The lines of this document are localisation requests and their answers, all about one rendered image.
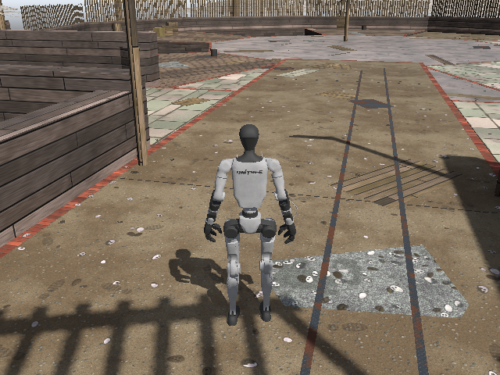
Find left robot forearm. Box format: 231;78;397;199
205;190;221;225

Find right robot foot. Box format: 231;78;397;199
259;302;271;322

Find robot left hand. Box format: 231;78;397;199
204;222;222;242

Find robot right upper arm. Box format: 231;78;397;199
266;158;287;201

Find right robot forearm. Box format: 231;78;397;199
279;189;294;225

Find robot left shin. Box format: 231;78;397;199
227;262;239;315

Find robot right hand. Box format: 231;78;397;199
278;223;296;244

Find robot left upper arm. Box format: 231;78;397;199
213;159;233;202

